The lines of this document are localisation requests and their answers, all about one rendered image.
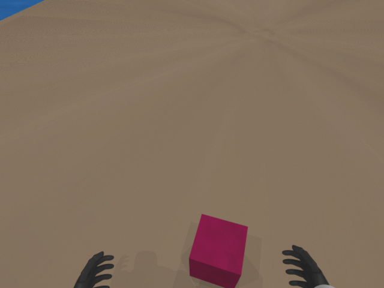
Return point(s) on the robot left hand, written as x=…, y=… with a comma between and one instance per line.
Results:
x=87, y=278

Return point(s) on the carton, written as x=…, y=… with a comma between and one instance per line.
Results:
x=218, y=251

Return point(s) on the robot right hand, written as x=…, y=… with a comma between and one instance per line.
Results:
x=311, y=273

